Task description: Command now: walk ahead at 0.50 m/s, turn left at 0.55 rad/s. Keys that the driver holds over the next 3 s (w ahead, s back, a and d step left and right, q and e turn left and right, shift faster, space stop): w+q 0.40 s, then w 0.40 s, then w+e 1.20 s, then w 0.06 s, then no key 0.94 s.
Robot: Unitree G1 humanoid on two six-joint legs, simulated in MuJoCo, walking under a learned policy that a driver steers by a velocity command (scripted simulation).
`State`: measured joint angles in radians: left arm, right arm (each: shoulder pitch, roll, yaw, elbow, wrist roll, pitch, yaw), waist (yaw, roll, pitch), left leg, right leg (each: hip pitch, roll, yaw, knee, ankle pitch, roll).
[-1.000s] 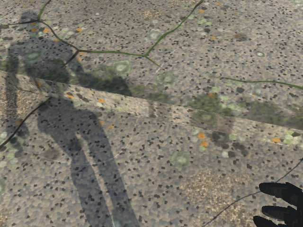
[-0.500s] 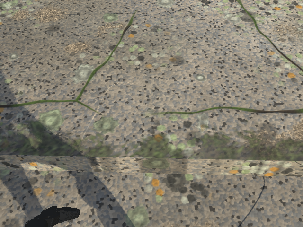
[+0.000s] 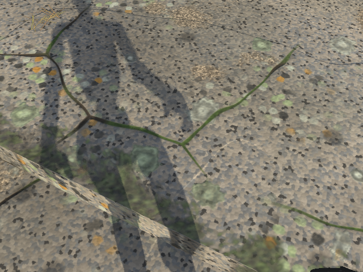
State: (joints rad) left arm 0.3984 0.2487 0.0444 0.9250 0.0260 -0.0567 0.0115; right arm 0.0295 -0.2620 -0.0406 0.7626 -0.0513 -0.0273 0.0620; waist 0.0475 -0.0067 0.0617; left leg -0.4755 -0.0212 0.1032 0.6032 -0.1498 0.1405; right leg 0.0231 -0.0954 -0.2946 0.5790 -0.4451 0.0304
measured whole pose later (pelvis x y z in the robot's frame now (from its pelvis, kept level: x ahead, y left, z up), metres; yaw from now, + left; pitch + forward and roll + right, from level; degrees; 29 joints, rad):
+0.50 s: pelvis +0.28 +0.01 +0.02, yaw +18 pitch +4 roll +1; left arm -0.01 0.24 0.00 0.61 0.06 -0.01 0.01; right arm 0.56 -0.27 -0.05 0.91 -0.04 -0.07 -0.05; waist -0.09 -0.02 -0.03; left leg 0.08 -0.12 -0.25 0.22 -0.34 0.10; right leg -1.05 -0.07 0.00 1.74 -0.69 -0.02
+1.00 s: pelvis +0.64 +0.01 +0.16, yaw +17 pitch +5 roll +1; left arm 0.50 0.17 0.00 0.99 0.09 -0.12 -0.06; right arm 0.02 -0.20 0.04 0.67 -0.05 -0.09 0.06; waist 0.10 0.01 -0.08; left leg -1.01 0.01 -0.12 1.19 0.08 0.05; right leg -0.20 0.10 0.00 0.49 -0.38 -0.12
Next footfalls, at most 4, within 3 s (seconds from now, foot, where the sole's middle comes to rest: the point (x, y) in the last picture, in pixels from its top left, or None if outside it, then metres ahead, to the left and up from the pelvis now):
0.62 right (207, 209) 0.61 -0.04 -0.61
1.20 left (145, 131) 0.94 0.21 -0.61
1.68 right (211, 82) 1.24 -0.06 -0.61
2.12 left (183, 39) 1.54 0.08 -0.61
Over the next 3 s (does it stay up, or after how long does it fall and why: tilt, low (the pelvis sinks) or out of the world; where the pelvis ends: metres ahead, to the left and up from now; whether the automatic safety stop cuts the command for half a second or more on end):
stays up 1.47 -0.02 0.15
